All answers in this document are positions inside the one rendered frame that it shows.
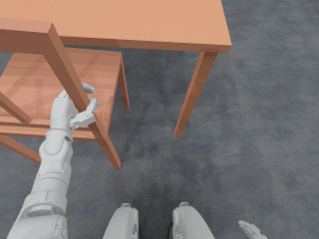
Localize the robot left hand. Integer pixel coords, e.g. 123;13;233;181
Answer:
50;82;100;135

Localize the robot left upper arm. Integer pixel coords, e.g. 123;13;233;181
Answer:
9;214;68;239

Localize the chair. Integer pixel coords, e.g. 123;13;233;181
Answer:
0;17;130;169

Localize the robot right hand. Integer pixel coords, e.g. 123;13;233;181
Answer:
238;220;267;239

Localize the left robot forearm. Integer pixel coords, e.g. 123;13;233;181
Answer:
7;129;73;239

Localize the robot right thigh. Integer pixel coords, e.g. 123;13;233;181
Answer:
172;205;215;239

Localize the table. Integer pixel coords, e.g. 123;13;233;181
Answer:
0;0;232;137

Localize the robot right shin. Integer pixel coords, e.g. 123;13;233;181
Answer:
172;202;189;239

